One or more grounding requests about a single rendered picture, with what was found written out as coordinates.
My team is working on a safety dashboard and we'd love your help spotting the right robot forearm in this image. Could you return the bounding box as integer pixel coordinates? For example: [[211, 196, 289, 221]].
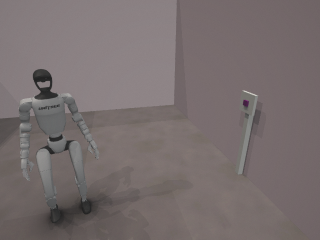
[[19, 124, 30, 159]]

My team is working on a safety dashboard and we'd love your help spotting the button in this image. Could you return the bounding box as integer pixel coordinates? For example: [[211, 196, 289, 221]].
[[243, 100, 249, 107]]

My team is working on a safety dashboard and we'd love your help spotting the robot left thigh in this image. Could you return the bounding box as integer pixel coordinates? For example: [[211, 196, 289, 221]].
[[66, 140, 85, 185]]

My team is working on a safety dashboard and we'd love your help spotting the panel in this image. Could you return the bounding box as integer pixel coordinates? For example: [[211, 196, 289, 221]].
[[235, 90, 258, 175]]

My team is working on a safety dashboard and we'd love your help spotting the robot left hand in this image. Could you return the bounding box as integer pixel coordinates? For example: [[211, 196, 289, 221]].
[[87, 140, 99, 160]]

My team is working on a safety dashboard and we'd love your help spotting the left robot forearm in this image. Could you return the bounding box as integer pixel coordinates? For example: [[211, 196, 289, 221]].
[[77, 113, 94, 142]]

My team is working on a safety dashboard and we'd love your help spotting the robot left upper arm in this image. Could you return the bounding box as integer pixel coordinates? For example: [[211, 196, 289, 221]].
[[60, 93, 82, 123]]

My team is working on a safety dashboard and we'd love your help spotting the robot right shin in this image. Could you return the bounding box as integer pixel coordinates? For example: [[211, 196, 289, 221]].
[[44, 194, 57, 210]]

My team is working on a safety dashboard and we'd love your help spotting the robot right upper arm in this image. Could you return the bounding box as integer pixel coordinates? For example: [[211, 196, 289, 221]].
[[18, 98, 32, 132]]

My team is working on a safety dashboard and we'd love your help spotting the robot right hand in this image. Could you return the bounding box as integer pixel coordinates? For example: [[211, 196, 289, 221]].
[[21, 158, 35, 181]]

